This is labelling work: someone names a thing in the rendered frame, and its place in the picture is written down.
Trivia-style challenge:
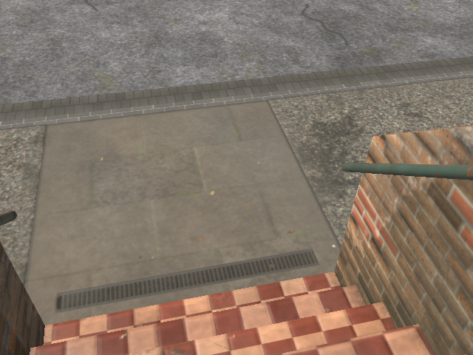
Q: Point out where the stairs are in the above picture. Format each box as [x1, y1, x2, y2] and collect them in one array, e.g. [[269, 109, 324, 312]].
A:
[[30, 271, 467, 355]]

